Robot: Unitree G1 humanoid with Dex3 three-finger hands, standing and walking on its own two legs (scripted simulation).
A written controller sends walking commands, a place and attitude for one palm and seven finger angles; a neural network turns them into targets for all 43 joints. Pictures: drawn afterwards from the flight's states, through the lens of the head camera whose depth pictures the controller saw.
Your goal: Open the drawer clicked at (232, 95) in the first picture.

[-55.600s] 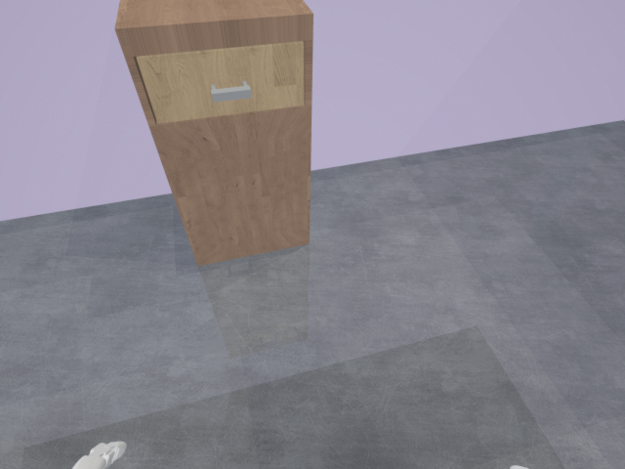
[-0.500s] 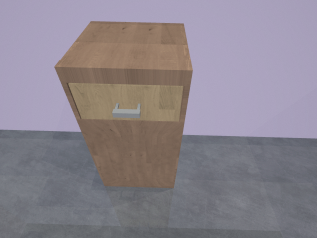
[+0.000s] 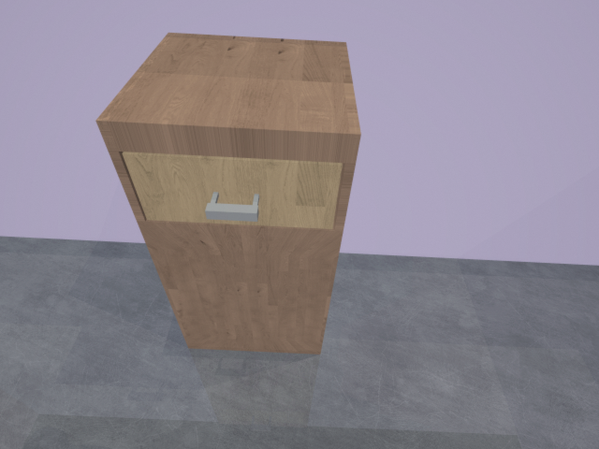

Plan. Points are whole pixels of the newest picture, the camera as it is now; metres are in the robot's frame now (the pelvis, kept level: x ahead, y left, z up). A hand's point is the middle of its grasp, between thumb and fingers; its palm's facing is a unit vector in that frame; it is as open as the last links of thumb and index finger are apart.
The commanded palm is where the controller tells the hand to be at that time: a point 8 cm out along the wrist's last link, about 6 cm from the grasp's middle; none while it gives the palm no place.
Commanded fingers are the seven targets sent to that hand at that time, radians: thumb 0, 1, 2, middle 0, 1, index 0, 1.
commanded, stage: shuffle to correct the standing spot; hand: left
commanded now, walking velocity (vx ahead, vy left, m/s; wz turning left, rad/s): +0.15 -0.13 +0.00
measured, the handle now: (234, 204) +0.57 +0.17 -0.03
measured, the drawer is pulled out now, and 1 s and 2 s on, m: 0.00 0.00 0.00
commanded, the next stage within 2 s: come to a stop and stand still in 0.08 s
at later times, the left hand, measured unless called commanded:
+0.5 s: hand out of the picture +0.03 +0.12 -0.18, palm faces +0.08 -0.99 -0.11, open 7.4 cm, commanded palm none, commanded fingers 0.00 0.90 0.90 -0.20 -0.30 -0.20 -0.30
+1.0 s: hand out of the picture +0.00 +0.12 -0.17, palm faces +0.05 -0.99 -0.15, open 7.3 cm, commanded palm none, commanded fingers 0.00 0.90 0.90 -0.20 -0.30 -0.20 -0.30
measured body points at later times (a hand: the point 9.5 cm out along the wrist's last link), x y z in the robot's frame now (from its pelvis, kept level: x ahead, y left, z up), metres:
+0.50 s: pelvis +0.05 -0.01 +0.00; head +0.07 +0.00 +0.45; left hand +0.03 +0.17 -0.17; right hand +0.08 -0.24 -0.15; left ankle +0.07 +0.07 -0.74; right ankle +0.01 -0.12 -0.74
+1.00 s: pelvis +0.02 -0.04 +0.01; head +0.01 -0.03 +0.46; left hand +0.00 +0.17 -0.16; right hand +0.00 -0.24 -0.16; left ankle +0.07 +0.07 -0.74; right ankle +0.01 -0.12 -0.74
